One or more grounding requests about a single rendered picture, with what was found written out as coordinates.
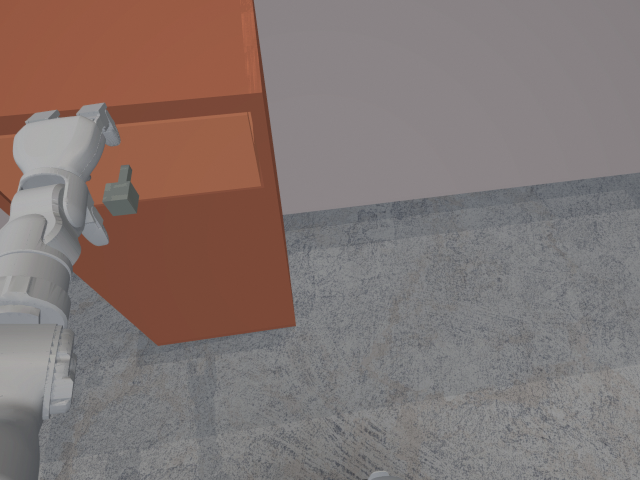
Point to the robot left upper arm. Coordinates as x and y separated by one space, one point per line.
37 375

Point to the left robot forearm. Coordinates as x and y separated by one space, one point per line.
39 245

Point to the cabinet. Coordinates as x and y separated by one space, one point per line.
187 267

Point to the left robot hand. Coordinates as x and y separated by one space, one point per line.
74 144

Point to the drawer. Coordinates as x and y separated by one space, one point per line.
167 157

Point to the handle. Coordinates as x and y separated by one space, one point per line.
121 198

